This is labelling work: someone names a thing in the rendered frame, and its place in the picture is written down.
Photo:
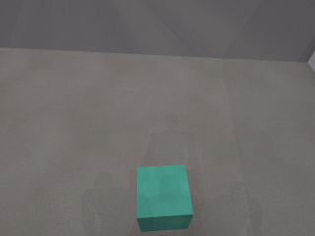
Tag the carton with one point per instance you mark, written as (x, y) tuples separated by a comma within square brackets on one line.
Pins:
[(163, 198)]

